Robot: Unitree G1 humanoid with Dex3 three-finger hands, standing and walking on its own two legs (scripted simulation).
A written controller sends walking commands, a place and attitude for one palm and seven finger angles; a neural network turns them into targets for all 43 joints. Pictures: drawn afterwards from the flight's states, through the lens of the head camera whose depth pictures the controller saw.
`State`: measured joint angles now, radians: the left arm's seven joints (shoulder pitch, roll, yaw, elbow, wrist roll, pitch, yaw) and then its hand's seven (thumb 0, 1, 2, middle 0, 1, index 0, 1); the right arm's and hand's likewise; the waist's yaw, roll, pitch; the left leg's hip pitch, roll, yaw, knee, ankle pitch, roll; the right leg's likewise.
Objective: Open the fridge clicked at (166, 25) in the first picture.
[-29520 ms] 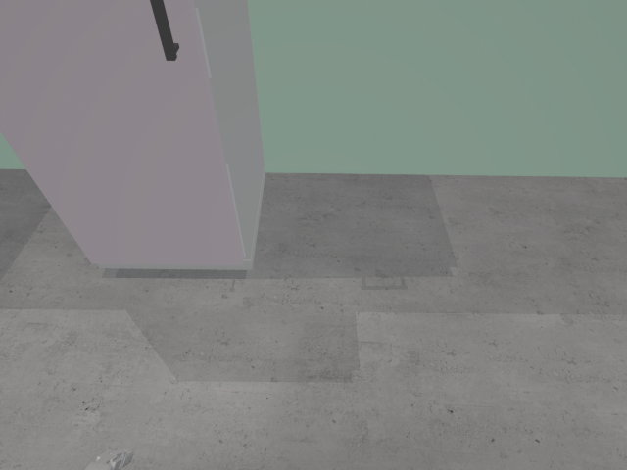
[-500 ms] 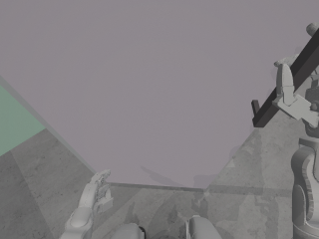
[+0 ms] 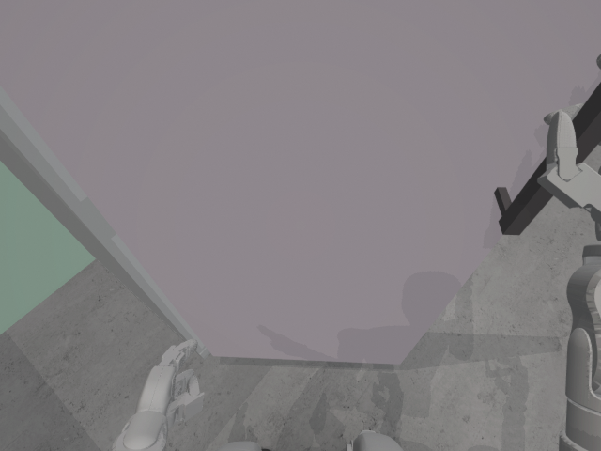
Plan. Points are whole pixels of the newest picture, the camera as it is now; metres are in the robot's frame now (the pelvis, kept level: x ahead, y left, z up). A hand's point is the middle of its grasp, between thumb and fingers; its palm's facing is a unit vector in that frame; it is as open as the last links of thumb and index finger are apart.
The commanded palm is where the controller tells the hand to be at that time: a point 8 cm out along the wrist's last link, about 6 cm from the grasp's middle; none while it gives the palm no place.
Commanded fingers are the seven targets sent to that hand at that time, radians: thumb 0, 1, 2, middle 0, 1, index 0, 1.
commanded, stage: walk backward, drawing the door open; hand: right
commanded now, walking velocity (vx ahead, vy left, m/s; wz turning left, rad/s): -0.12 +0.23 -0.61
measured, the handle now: (579, 112) +0.38 -0.20 +0.27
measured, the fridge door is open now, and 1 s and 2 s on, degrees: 54 79 78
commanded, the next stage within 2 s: stop walking and hold the door back in 0.86 s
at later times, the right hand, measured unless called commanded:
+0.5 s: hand (587, 290) +0.22 -0.17 +0.25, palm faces +0.42 +0.90 -0.12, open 7.5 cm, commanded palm +0.17 -0.20 +0.24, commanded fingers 0.00 -0.90 -0.90 0.45 1.40 0.45 1.40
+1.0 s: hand (567, 437) +0.13 -0.13 +0.24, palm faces +0.66 +0.73 -0.16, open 7.5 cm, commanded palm +0.09 -0.16 +0.23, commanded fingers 0.00 -0.90 -0.90 0.45 1.40 0.45 1.40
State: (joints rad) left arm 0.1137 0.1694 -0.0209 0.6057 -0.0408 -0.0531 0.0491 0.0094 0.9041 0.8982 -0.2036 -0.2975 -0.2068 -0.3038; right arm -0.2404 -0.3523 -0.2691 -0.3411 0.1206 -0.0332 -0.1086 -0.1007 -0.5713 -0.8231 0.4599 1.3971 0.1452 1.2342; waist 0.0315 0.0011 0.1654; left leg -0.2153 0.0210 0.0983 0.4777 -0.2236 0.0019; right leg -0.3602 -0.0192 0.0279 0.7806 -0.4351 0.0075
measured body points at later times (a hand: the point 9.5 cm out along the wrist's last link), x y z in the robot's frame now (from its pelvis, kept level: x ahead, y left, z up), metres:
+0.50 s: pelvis -0.05 +0.08 +0.00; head +0.00 +0.05 +0.44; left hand +0.18 +0.25 -0.09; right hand +0.19 -0.21 +0.25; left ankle -0.01 +0.22 -0.73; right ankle -0.05 -0.02 -0.71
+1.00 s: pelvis -0.07 +0.19 +0.00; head -0.02 +0.16 +0.45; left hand +0.19 +0.30 -0.09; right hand +0.09 -0.16 +0.25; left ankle +0.01 +0.30 -0.73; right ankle -0.10 +0.07 -0.69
